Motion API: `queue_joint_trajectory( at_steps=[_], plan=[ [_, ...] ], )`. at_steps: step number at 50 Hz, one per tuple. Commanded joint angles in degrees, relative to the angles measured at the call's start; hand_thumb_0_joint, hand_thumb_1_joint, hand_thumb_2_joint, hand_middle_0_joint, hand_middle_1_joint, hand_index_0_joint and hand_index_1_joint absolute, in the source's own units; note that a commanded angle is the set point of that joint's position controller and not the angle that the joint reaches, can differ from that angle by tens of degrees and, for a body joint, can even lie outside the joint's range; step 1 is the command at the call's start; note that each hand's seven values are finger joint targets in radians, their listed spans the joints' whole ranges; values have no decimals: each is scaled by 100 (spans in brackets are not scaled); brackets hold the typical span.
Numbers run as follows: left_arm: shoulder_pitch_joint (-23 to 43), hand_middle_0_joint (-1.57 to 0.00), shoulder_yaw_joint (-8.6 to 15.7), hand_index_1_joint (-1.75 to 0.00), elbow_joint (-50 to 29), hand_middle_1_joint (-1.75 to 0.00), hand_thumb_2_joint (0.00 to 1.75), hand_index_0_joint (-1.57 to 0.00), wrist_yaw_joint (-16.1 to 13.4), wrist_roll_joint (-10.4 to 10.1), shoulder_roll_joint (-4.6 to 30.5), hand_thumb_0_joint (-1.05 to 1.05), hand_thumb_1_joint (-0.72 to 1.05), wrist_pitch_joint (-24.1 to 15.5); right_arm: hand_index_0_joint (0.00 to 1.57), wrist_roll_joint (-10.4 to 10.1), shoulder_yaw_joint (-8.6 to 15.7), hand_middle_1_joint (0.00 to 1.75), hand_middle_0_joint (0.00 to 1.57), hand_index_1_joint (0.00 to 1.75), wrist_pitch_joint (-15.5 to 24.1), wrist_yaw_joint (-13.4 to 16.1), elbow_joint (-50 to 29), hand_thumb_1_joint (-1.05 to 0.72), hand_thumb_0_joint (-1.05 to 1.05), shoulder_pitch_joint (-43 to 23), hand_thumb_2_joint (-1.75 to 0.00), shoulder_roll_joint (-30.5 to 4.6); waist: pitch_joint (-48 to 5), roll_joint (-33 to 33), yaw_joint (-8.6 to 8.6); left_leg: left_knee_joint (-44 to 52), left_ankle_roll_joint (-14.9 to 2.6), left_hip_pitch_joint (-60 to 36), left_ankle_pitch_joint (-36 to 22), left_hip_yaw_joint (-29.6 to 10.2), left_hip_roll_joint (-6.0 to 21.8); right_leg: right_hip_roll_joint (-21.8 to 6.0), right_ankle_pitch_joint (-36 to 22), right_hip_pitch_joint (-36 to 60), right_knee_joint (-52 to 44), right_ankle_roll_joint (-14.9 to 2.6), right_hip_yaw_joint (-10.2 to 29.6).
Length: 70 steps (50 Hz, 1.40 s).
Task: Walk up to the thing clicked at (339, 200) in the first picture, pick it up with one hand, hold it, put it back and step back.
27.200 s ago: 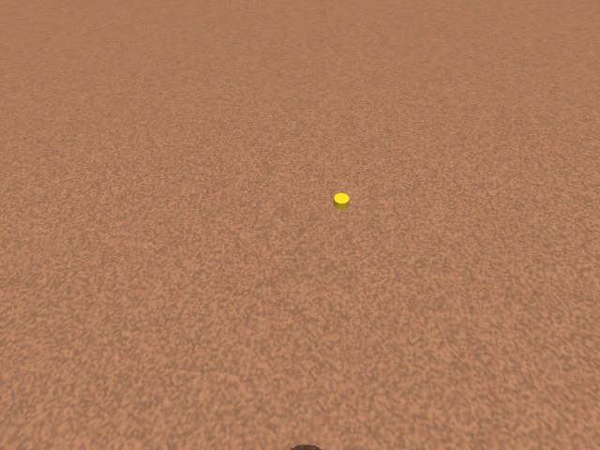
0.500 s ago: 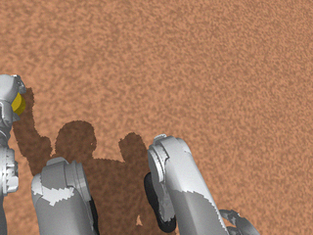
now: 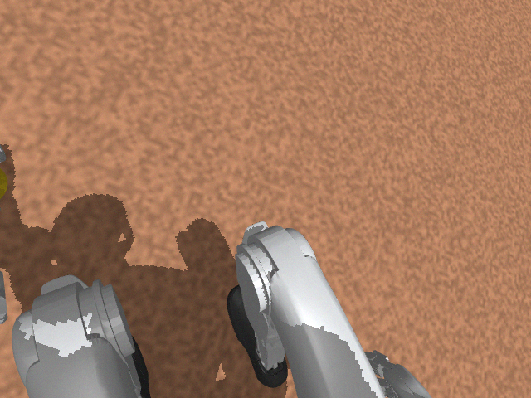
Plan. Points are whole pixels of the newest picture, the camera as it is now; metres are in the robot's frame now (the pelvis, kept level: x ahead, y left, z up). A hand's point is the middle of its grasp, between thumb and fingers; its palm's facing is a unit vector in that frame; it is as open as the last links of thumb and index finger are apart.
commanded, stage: rest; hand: left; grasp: from above
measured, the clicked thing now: out of the picture +0.47 +0.32 -0.24
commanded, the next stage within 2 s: open in 1.26 s
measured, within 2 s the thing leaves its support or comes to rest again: rests again in 1.06 s
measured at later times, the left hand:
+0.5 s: hand out of the picture +0.46 +0.30 -0.24, palm faces -0.44 -0.14 -0.89, open 8.9 cm
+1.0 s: hand out of the picture +0.46 +0.29 -0.26, palm faces -0.44 -0.14 -0.89, open 8.9 cm
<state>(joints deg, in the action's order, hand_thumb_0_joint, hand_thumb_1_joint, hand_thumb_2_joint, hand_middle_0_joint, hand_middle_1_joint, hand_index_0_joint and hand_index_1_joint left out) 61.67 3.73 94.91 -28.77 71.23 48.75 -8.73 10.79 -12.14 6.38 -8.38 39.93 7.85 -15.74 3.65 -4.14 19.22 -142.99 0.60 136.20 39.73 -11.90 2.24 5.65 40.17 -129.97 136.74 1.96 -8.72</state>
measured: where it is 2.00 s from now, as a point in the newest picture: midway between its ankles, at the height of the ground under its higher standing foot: (203, 378)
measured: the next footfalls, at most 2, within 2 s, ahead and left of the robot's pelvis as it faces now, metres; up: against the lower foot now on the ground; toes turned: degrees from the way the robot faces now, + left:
none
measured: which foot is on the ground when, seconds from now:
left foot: down 0.00-1.00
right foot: down 0.00-1.00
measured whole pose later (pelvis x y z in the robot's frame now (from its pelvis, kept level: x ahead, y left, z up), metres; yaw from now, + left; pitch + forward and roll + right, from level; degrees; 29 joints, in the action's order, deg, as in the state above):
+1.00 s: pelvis +0.00 +0.01 +0.00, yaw -3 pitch +28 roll -14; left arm 63.5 3.2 100.7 -35.3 71.1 56.0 -10.0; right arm 13.4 -18.7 12.4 -12.6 37.2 5.5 -18.8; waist 9.8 -8.8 22.7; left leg -145.6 0.3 134.9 40.5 -15.3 2.8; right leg 7.1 39.2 -127.8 136.4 3.0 -11.3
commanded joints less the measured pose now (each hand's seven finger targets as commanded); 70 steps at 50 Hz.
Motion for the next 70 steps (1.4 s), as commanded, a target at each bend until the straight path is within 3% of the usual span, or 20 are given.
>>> queue_joint_trajectory(
  at_steps=[1,7,9,10,14,18,20,26,44,49,53,58,59,60,62,64,65,66,68,70],
  plan=[
    [1665,-85,124,-75,-607,-84,65,-94,-300,-31,1354,0,59,-78,20,46,425,30,20,30,83,16,11,-90,0,1220,-90,-1700,-3851,2362,135,1287,-190,-2917,-1180,499,40,110,-1661,2193,-1321,-329,-498],
    [1595,-91,155,-74,-583,-83,66,-100,-470,40,1511,0,65,-143,20,109,301,30,20,30,176,-58,-6,-91,0,1111,-90,-1726,-3817,2631,132,1229,-150,-3072,-1364,482,74,138,-1847,2294,-1259,-337,-525],
    [1745,-91,26,-74,-498,-84,64,-101,-523,62,1405,0,67,-162,20,141,262,30,20,30,226,-102,-4,-91,0,1063,-90,-1787,-3636,2622,314,1199,-145,-3048,-1263,426,91,159,-1777,2139,-1245,-344,-588],
    [1684,-90,125,-74,-610,-85,63,-100,-577,61,1547,0,66,-156,20,137,265,30,20,30,218,-108,-12,-91,0,1047,-90,-1795,-3790,2662,200,1210,-156,-3063,-1304,429,93,187,-1842,2287,-1279,-333,-548],
    [1722,-93,31,-74,-392,-83,66,-101,-689,44,1430,0,67,-100,20,189,238,30,20,30,314,-197,3,-91,0,1040,-90,-1810,-3478,2622,349,1163,-157,-2966,-1174,418,119,188,-1746,2122,-1263,-328,-578],
    [1658,-94,163,-73,-525,-82,66,-103,-781,-23,1583,0,68,-53,20,174,221,30,20,30,345,-232,-53,-91,0,998,-90,-1876,-3714,2841,258,1264,-98,-3198,-1402,347,124,163,-1875,2213,-1214,-340,-669],
    [1782,-95,31,-73,-483,-82,65,-104,-777,-8,1439,0,71,-44,20,201,191,30,20,30,371,-275,-13,-91,0,993,-90,-1878,-3651,2841,407,1238,-91,-3241,-1436,298,149,188,-1922,2184,-1180,-337,-699],
    [1712,-95,-59,-74,-208,-82,68,-103,-716,-95,1462,0,69,-4,20,201,113,30,20,30,427,-336,-38,-91,0,956,-90,-1909,-3342,2630,434,1175,-151,-2939,-1222,299,152,225,-1793,2194,-1278,-324,-652],
    [1666,-92,-58,-69,99,-77,59,-100,-939,-65,1810,0,65,-155,20,259,-115,30,20,30,573,-370,-179,-91,0,841,-90,-2077,-3037,2578,531,1140,-149,-2738,-987,231,191,281,-1628,2320,-1285,-314,-686],
    [1789,-93,69,-69,-251,-77,60,-101,-965,-82,2040,0,66,-143,20,249,-118,30,20,30,636,-389,-228,-91,0,837,-90,-2207,-3340,2687,508,1169,-103,-3070,-1209,129,217,259,-1811,2408,-1240,-296,-781],
    [1657,-93,-113,-70,53,-77,62,-100,-924,-61,1853,0,65,-72,20,273,-152,30,20,30,684,-447,-201,-91,0,792,-90,-2163,-2898,2680,629,1153,-90,-2955,-1077,122,233,275,-1749,2285,-1204,-306,-770],
    [1531,-95,47,-69,89,-76,62,-102,-925,-92,2083,0,67,-30,20,289,-188,30,20,30,721,-476,-214,-91,0,763,-90,-2276,-2995,2760,613,1126,-70,-3045,-1322,66,254,276,-1921,2352,-1145,-295,-826],
    [1709,-95,-40,-68,-175,-75,63,-101,-891,-106,1975,0,66,-66,20,265,-196,30,20,30,738,-485,-287,-91,0,762,-90,-2265,-3065,2775,613,1117,-77,-3047,-1357,72,240,263,-1943,2331,-1165,-291,-832],
    [1483,-94,155,-70,194,-76,65,-100,-904,-116,2135,0,65,-31,20,278,-206,30,20,30,719,-472,-197,-91,0,841,-90,-2270,-2947,2667,644,1150,-79,-2981,-1252,55,246,250,-1865,2350,-1182,-295,-842],
    [1781,-92,-126,-68,-270,-76,59,-100,-818,-159,1934,0,65,-103,20,262,-180,30,20,30,730,-489,-289,-91,0,760,-90,-2222,-2910,2832,627,1146,-90,-2983,-1183,108,240,270,-1808,2328,-1249,-300,-787],
    [1573,-91,104,-68,-170,-76,58,-98,-844,-186,2215,0,64,-86,20,268,-190,30,20,30,712,-459,-275,-91,0,817,-90,-2286,-3102,2692,563,1102,-105,-2961,-1272,123,240,279,-1891,2524,-1292,-275,-790],
    [1613,-89,-78,-67,-246,-75,57,-96,-821,-193,2010,0,61,-114,20,293,-222,30,20,30,695,-470,-316,-91,0,769,-90,-2209,-3201,2746,560,1093,-105,-3041,-1383,155,248,303,-2018,2716,-1317,-280,-735],
    [1488,-90,74,-68,-65,-75,59,-97,-860,-227,2128,0,61,-111,20,301,-213,30,20,30,681,-451,-229,-91,0,840,-90,-2250,-3260,2703,559,1106,-103,-3052,-1435,135,253,297,-2066,2704,-1302,-267,-789],
    [1399,-90,-70,-68,34,-76,58,-98,-814,-236,1920,0,63,-126,20,308,-216,30,20,30,675,-461,-267,-91,0,812,-90,-2236,-3077,2556,653,1086,-115,-2994,-1435,98,262,322,-2090,2667,-1303,-262,-807],
    [1491,-74,14,-70,-35,-77,62,-82,-833,-233,2056,0,47,-175,20,286,-200,30,20,30,657,-450,-264,-90,0,846,-90,-2300,-2971,2556,637,1147,-102,-2888,-1235,49,252,283,-1857,2463,-1287,-278,-854]
  ],
)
